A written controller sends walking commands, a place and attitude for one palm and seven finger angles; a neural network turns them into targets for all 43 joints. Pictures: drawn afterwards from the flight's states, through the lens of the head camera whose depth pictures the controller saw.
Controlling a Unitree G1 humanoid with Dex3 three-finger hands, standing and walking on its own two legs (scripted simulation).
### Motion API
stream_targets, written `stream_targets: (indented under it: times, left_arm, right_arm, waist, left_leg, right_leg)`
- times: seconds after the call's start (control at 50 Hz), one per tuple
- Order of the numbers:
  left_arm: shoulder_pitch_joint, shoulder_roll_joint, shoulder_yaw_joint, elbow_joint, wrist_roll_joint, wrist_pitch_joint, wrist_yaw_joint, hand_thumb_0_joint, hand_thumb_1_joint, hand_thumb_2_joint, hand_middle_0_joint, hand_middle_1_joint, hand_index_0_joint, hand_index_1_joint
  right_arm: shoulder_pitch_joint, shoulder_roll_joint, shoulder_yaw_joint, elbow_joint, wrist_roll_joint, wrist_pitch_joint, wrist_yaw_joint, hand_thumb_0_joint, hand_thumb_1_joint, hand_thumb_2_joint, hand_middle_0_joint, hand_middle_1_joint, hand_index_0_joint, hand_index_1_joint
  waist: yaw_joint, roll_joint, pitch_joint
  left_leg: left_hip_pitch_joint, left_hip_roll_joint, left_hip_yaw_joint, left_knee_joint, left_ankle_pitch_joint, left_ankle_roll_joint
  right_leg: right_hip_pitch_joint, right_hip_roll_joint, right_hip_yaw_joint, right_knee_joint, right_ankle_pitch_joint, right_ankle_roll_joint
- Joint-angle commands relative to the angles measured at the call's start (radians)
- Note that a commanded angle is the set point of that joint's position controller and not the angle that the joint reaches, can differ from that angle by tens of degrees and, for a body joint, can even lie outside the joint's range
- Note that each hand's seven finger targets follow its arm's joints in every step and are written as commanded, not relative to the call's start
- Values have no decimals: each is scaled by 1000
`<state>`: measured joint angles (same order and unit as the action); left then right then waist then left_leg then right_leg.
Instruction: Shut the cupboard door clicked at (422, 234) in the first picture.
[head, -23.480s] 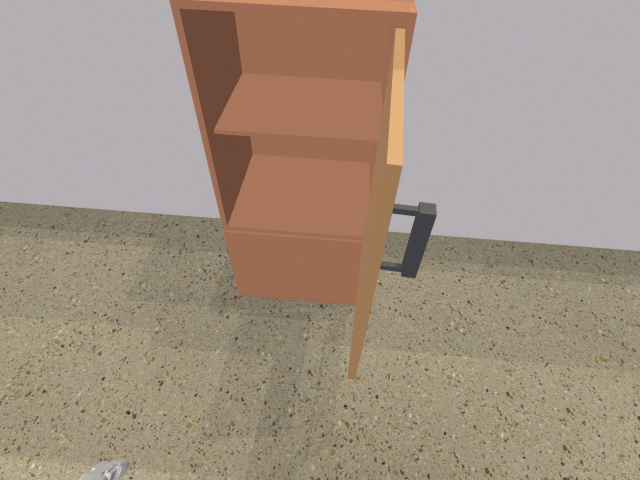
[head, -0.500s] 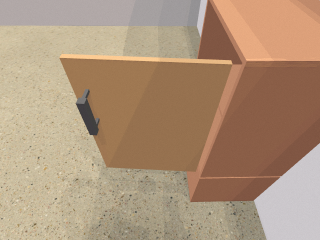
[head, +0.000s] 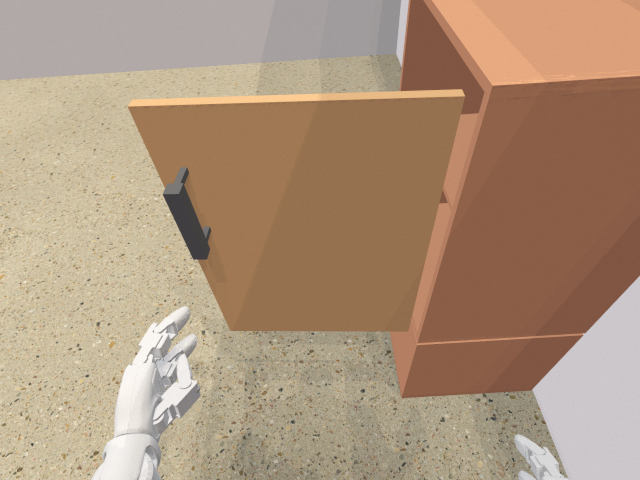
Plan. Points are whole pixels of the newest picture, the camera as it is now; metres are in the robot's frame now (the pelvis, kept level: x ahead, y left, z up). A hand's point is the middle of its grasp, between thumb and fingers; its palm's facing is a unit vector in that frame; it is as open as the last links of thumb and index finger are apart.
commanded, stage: raise the hand and make a fist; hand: left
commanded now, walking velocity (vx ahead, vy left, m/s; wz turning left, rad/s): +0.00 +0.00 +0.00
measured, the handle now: (192, 214) +0.49 +0.20 +0.06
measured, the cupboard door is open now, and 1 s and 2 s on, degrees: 86 86 86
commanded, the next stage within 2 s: bring the fist close to the handle in 1.68 s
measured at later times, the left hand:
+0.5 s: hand (210, 445) +0.18 +0.13 +0.00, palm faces -0.21 -0.98 +0.01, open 4.6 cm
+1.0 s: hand (135, 406) +0.20 +0.20 +0.05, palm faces +0.06 -1.00 -0.05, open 3.1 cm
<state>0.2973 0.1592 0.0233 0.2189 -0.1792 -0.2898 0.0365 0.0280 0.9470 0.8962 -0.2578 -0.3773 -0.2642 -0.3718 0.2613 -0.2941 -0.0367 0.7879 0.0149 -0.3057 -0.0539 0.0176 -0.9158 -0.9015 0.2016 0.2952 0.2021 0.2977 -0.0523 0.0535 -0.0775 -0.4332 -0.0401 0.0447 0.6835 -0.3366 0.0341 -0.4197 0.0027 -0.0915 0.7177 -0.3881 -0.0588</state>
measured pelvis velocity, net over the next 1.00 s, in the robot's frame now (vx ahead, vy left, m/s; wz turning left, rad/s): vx -0.01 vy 0.02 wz -0.01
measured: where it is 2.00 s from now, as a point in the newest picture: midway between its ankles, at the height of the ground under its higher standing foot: outside the picture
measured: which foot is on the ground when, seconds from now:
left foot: down 0.00-1.00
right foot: down 0.00-1.00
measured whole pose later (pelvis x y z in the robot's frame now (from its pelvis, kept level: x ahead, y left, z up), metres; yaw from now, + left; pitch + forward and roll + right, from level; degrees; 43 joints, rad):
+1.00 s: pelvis -0.01 +0.02 -0.03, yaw -1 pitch +9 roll -2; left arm 0.45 0.24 0.12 -0.20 -0.26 -0.30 -0.12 0.02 0.90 0.90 -1.16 -1.35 -1.16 -1.35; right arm 0.26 -0.23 0.02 0.47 0.03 -0.21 -0.06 0.01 -0.90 -0.90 0.20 0.30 0.20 0.30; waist 0.01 0.03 -0.10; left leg -0.67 -0.02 0.03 0.97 -0.46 0.06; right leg -0.62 0.02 -0.10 0.93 -0.46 -0.04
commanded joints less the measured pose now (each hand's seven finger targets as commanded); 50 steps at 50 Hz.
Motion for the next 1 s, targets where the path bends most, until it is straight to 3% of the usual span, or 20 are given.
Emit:
stream_targets:
  times: [0.0,0.04,0.1,0.12,0.2,0.22,0.24,0.3,0.36,0.4,0.46,0.5,0.54,0.58,0.64,0.7,0.76,0.8,0.9,0.98]
  left_arm:
    - [468,-10,89,53,-86,-260,-232,0,900,900,-420,-540,-420,-540]
    - [400,49,116,-37,-90,-349,-337,0,900,900,-457,-580,-457,-580]
    - [278,188,190,-235,-23,-303,-294,0,900,900,-512,-640,-512,-640]
    - [207,164,145,-322,-12,-283,-264,0,900,900,-530,-660,-530,-660]
    - [-124,133,93,-694,-34,-374,-147,0,900,900,-603,-740,-603,-740]
    - [-137,125,66,-733,-35,-404,-140,0,900,900,-622,-760,-622,-760]
    - [-110,65,-3,-720,-44,-422,-153,0,900,900,-640,-780,-640,-780]
    - [-104,29,-98,-644,-66,-403,-230,0,900,900,-695,-840,-695,-840]
    - [59,94,-67,-448,-49,-224,-296,0,900,900,-750,-900,-750,-900]
    - [186,154,18,-315,-32,-52,-315,0,900,900,-787,-940,-787,-940]
    - [153,202,132,-504,-69,96,-265,0,900,900,-842,-1000,-842,-1000]
    - [150,209,225,-604,-97,85,-168,0,900,900,-878,-1040,-878,-1040]
    - [134,164,219,-680,-108,3,-90,0,900,900,-915,-1080,-915,-1080]
    - [123,142,178,-671,-88,-105,-66,0,900,900,-952,-1120,-952,-1120]
    - [93,87,32,-636,-54,-225,-122,0,900,900,-1007,-1180,-1007,-1180]
    - [144,56,-48,-536,-54,-197,-224,0,900,900,-1062,-1240,-1062,-1240]
    - [149,173,44,-554,-56,-100,-262,0,900,900,-1117,-1300,-1117,-1300]
    - [150,256,166,-579,-62,-53,-231,0,900,900,-1153,-1340,-1153,-1340]
    - [74,210,222,-726,-114,-93,-130,0,900,900,-1245,-1440,-1245,-1440]
    - [90,118,97,-590,-99,-94,-180,0,900,900,-1300,-1500,-1300,-1500]
  right_arm:
    - [-90,-68,-49,-237,-11,-47,59,0,-900,-900,200,300,200,300]
    - [-124,-72,-52,-302,-10,-20,78,0,-900,-900,200,300,200,300]
    - [-168,-61,-50,-388,-8,40,76,0,-900,-900,200,300,200,300]
    - [-190,-59,-41,-433,-7,50,75,0,-900,-900,200,300,200,300]
    - [-135,-47,-29,-447,-18,42,54,0,-900,-900,200,300,200,300]
    - [-128,-50,-27,-441,-19,33,44,0,-900,-900,200,300,200,300]
    - [-121,-49,-17,-434,-14,19,39,0,-900,-900,200,300,200,300]
    - [-105,-75,-2,-410,-2,-9,14,0,-900,-900,200,300,200,300]
    - [-67,-89,1,-419,19,7,-1,0,-900,-900,200,300,200,300]
    - [-74,-83,-1,-442,42,49,-4,0,-900,-900,200,300,200,300]
    - [-130,-55,8,-516,46,98,-15,0,-900,-900,200,300,200,300]
    - [-142,-28,17,-503,32,105,-22,0,-900,-900,200,300,200,300]
    - [-103,-10,22,-484,20,90,-17,0,-900,-900,200,300,200,300]
    - [-74,-20,20,-449,7,69,-5,0,-900,-900,200,300,200,300]
    - [-57,-49,15,-417,-6,29,13,0,-900,-900,200,300,200,300]
    - [-41,-82,1,-425,13,13,10,0,-900,-900,200,300,200,300]
    - [-26,-96,-8,-453,31,16,-8,0,-900,-900,200,300,200,300]
    - [-42,-85,-7,-456,30,35,-18,0,-900,-900,200,300,200,300]
    - [-37,-50,15,-459,18,54,-19,0,-900,-900,200,300,200,300]
    - [-18,-70,19,-433,15,54,1,0,-900,-900,200,300,200,300]
  waist:
    - [153,-415,-95]
    - [148,-228,-159]
    - [169,98,-167]
    - [148,143,-151]
    - [27,86,-238]
    - [18,87,-257]
    - [-2,52,-243]
    - [-51,-1,-208]
    - [-19,-97,-159]
    - [46,-138,-158]
    - [115,-117,-249]
    - [144,-53,-260]
    - [131,-17,-245]
    - [94,-31,-197]
    - [32,15,-160]
    - [8,-24,-123]
    - [39,-51,-183]
    - [82,-35,-213]
    - [96,48,-232]
    - [38,5,-145]
  left_leg:
    - [-258,-10,-69,134,93,-57]
    - [-302,-26,-35,205,114,-60]
    - [-301,-20,-3,220,86,-31]
    - [-293,-11,-5,220,46,-21]
    - [-259,29,-84,304,-57,7]
    - [-254,32,-96,320,-65,7]
    - [-258,36,-108,327,-83,6]
    - [-297,43,-128,359,-119,15]
    - [-382,41,-118,331,-179,11]
    - [-394,36,-105,279,-167,11]
    - [-319,17,-86,215,-86,3]
    - [-273,25,-93,191,-31,-4]
    - [-224,37,-102,169,39,-10]
    - [-230,45,-107,186,60,-14]
    - [-227,50,-121,216,43,-14]
    - [-234,53,-138,193,-57,-7]
    - [-216,43,-131,151,-77,-2]
    - [-192,40,-125,127,-33,-4]
    - [-77,46,-122,109,169,-27]
    - [-78,57,-123,121,192,-31]
  right_leg:
    - [-32,-74,156,45,319,72]
    - [-32,-87,186,134,398,58]
    - [-141,-48,159,178,166,11]
    - [-211,-34,138,181,63,3]
    - [-371,4,129,195,-90,18]
    - [-384,6,139,192,-109,15]
    - [-405,12,134,194,-128,15]
    - [-432,18,131,185,-154,22]
    - [-377,0,158,108,-260,38]
    - [-291,-5,168,69,-284,41]
    - [-135,-26,161,56,-203,48]
    - [-108,-6,112,86,-109,35]
    - [-124,10,64,123,24,23]
    - [-200,21,47,153,57,23]
    - [-305,19,41,184,28,21]
    - [-319,15,52,138,-58,26]
    - [-239,5,72,89,-83,30]
    - [-178,12,64,91,-39,25]
    - [-123,28,23,122,168,15]
    - [-177,29,16,104,191,27]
